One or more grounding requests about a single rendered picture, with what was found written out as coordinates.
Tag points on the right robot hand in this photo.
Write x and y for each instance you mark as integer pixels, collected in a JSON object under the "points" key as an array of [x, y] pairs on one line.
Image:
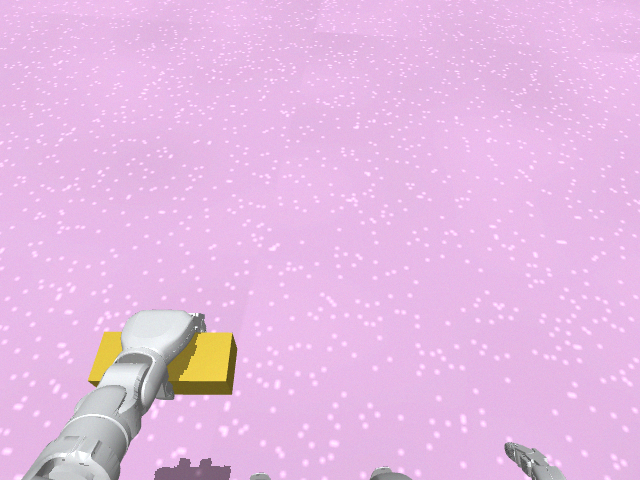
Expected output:
{"points": [[532, 462]]}

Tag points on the carton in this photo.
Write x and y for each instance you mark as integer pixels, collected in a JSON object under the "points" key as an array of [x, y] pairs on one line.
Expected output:
{"points": [[205, 367]]}

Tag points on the left robot hand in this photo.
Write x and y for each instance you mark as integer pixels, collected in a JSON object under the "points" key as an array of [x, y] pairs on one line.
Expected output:
{"points": [[166, 332]]}

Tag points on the left robot arm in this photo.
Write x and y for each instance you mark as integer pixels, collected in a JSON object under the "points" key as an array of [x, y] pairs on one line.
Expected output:
{"points": [[94, 441]]}

